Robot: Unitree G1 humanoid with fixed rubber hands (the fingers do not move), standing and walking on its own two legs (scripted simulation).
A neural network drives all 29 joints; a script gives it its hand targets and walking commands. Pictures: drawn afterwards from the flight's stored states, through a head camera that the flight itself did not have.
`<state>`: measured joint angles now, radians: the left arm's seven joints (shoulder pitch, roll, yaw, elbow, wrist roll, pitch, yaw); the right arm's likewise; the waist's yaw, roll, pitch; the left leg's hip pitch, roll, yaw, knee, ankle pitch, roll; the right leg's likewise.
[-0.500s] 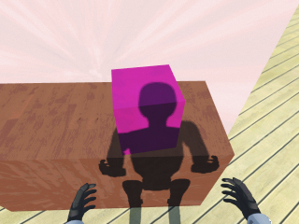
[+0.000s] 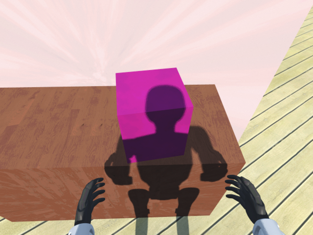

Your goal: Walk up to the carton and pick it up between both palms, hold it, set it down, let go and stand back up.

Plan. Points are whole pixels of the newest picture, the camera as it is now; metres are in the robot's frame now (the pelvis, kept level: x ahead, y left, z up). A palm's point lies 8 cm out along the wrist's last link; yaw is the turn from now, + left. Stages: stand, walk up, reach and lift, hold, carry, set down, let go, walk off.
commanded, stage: reach and lift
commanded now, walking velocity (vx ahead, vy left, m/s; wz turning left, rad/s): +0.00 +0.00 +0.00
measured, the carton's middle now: (151, 116) +0.50 +0.04 -0.01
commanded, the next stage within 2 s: none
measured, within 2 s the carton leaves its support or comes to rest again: neither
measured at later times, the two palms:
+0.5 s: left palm (88, 180) +0.26 +0.20 +0.01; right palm (249, 180) +0.25 -0.21 +0.02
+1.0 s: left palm (89, 146) +0.32 +0.20 +0.07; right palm (245, 145) +0.32 -0.20 +0.07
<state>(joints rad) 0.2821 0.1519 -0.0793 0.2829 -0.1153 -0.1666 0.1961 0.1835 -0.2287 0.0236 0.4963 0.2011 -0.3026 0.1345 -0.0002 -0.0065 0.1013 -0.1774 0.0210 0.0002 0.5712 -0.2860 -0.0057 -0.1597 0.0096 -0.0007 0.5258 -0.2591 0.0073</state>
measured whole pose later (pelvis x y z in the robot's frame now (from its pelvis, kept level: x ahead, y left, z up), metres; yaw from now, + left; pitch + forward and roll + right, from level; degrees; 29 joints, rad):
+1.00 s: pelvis +0.01 +0.00 +0.00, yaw +0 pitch -5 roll -1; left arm -0.25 0.15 0.10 0.18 -0.16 0.44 0.20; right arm -0.26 -0.28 0.03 0.37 0.26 0.13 0.01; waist 0.00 -0.01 0.10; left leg -0.18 0.03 0.00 0.56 -0.29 -0.01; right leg -0.17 0.01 0.00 0.51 -0.26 0.01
